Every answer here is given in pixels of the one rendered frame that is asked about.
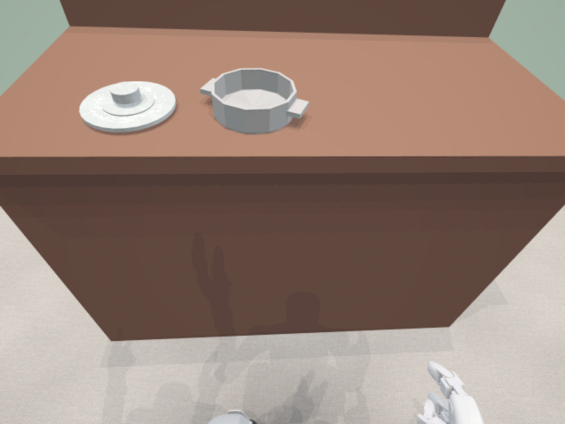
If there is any robot right hand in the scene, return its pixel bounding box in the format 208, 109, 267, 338
418, 361, 485, 424

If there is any pot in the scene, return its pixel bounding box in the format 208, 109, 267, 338
200, 68, 309, 134

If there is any knob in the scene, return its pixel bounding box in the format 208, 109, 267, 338
109, 81, 141, 104

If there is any table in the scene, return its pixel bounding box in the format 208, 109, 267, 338
0, 0, 565, 341

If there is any lid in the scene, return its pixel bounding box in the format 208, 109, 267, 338
79, 81, 176, 133

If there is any left robot shin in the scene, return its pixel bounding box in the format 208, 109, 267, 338
227, 410, 250, 421

